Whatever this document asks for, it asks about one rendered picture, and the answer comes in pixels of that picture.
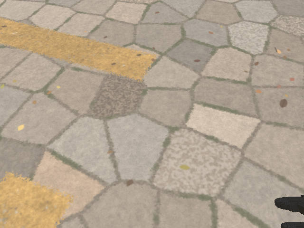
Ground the right robot hand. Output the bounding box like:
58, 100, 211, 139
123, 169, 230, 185
275, 195, 304, 228

